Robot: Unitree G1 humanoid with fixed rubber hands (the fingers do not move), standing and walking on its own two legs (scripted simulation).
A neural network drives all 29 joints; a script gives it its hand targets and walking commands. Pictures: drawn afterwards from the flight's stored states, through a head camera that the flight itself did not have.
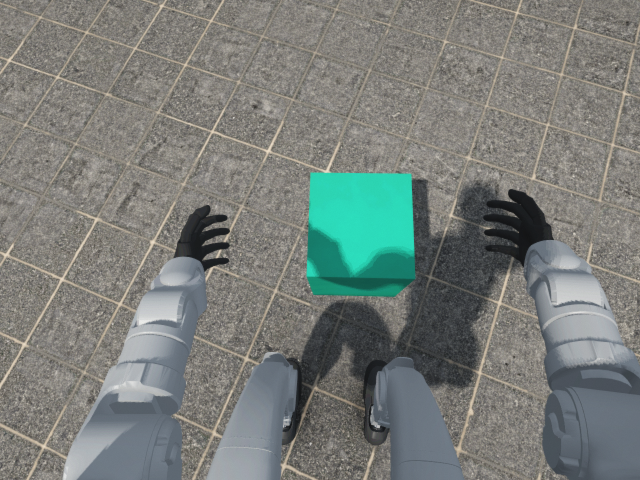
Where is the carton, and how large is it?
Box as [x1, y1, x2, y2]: [307, 173, 414, 296]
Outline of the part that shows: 310,173 307,278 313,294 394,296 414,279 410,174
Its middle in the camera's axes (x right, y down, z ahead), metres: +0.09 +0.00 +0.98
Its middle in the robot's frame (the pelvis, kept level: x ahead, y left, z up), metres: +0.52 -0.03 -0.54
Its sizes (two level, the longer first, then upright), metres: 0.241 0.229 0.290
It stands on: the floor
